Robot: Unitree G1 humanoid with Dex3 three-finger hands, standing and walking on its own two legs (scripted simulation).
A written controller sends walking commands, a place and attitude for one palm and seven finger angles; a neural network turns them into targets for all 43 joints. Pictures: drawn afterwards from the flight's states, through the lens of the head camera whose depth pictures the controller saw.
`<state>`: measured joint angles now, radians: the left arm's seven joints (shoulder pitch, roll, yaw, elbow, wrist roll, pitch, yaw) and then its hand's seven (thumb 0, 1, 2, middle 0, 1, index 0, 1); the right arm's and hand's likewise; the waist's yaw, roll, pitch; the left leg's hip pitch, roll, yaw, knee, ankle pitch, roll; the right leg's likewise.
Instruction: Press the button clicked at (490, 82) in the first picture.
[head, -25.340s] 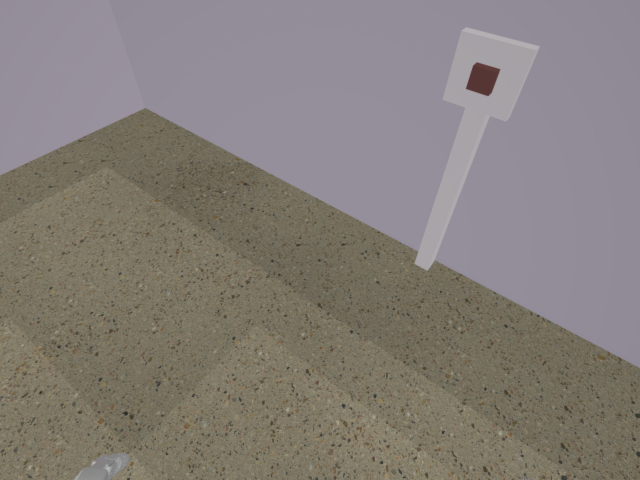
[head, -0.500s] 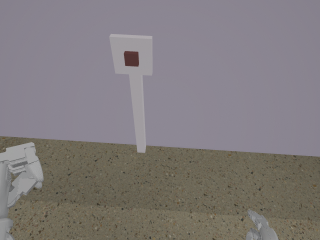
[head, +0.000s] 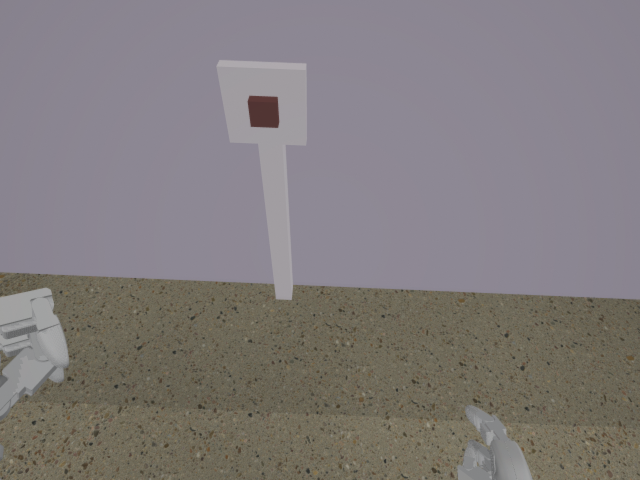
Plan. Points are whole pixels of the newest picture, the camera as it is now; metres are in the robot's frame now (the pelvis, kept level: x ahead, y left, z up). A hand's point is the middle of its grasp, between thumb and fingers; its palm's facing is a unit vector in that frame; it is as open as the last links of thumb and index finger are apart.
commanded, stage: let the arm hang, fingers relaxed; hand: left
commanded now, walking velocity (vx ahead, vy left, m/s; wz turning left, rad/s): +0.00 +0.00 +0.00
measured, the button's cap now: (264, 111) +0.81 +0.18 +0.03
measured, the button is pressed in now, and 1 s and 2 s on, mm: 0 0 0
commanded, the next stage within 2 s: stand and wait in 1.12 s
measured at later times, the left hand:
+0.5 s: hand out of the picture -0.03 +0.20 -0.18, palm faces +0.03 -0.97 -0.24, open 4.5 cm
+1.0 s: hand out of the picture +0.03 +0.21 -0.17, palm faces +0.02 -0.97 -0.26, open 7.3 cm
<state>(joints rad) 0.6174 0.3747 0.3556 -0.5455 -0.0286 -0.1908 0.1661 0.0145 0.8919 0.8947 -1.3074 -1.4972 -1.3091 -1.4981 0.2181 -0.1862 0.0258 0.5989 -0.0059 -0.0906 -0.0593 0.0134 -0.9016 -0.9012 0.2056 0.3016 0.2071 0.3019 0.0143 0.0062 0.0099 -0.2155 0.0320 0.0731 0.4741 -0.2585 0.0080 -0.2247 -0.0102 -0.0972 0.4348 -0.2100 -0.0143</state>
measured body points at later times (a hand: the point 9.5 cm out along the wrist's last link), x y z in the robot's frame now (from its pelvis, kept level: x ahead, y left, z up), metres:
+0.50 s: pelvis -0.03 +0.00 +0.00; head -0.01 +0.01 +0.45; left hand -0.04 +0.25 -0.16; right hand -0.01 -0.26 -0.15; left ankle +0.00 +0.11 -0.74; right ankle +0.01 -0.11 -0.74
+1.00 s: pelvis -0.02 +0.00 +0.00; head -0.01 +0.00 +0.45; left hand +0.03 +0.26 -0.15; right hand +0.00 -0.24 -0.15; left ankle +0.00 +0.11 -0.74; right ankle +0.01 -0.11 -0.74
